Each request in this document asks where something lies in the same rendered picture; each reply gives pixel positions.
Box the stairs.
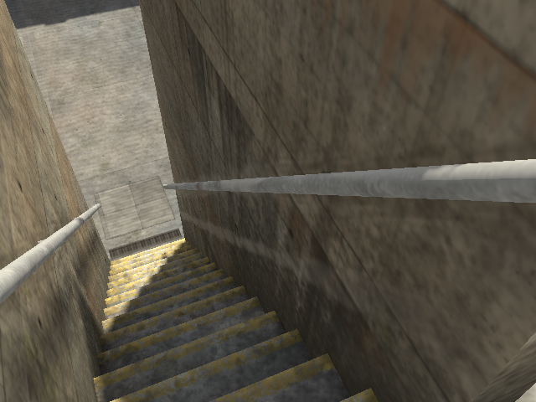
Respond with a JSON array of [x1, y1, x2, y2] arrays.
[[93, 238, 378, 402]]

